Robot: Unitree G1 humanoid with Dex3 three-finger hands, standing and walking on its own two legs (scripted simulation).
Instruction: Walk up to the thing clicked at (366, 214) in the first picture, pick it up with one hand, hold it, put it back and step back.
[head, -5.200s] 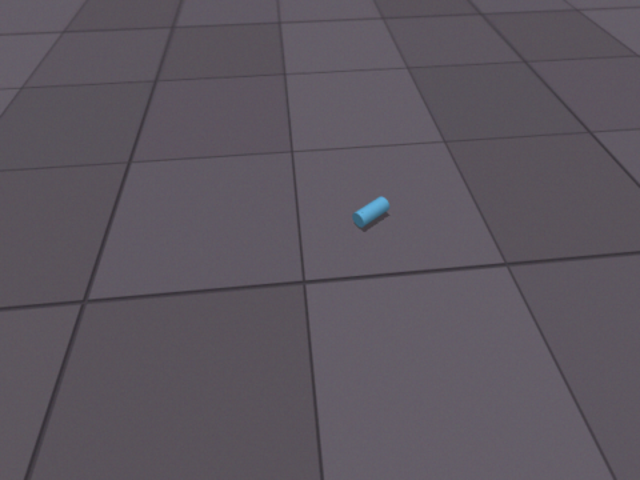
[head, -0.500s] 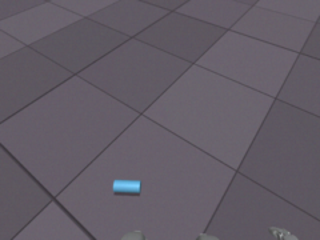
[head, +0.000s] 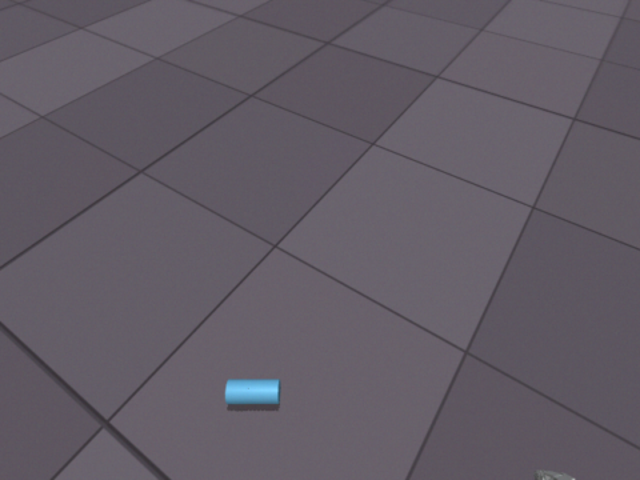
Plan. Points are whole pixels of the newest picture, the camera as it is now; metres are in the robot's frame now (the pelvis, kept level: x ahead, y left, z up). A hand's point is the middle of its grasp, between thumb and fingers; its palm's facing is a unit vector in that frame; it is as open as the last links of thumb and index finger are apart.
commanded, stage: walk up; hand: left
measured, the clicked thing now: (253, 391) +0.47 +0.23 -0.74
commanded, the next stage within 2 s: stand in 0.74 s
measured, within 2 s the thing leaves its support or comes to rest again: neither
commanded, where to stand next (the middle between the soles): +0.10 +0.02 m, yaw +1 degrees
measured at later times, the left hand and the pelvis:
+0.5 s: hand out of the picture +0.09 +0.25 -0.14, palm faces -0.04 -0.93 -0.37, open 7.4 cm; pelvis +0.01 -0.01 +0.01, yaw +0 degrees
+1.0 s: hand out of the picture +0.11 +0.23 -0.15, palm faces -0.04 -0.94 -0.33, open 7.4 cm; pelvis +0.02 -0.01 +0.01, yaw +0 degrees
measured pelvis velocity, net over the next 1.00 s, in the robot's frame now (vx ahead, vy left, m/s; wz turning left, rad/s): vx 0.02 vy -0.01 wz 0.00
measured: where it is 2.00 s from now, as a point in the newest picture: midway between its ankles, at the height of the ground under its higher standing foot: outside the picture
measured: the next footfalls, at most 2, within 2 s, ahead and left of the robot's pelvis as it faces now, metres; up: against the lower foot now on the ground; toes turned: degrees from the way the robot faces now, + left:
none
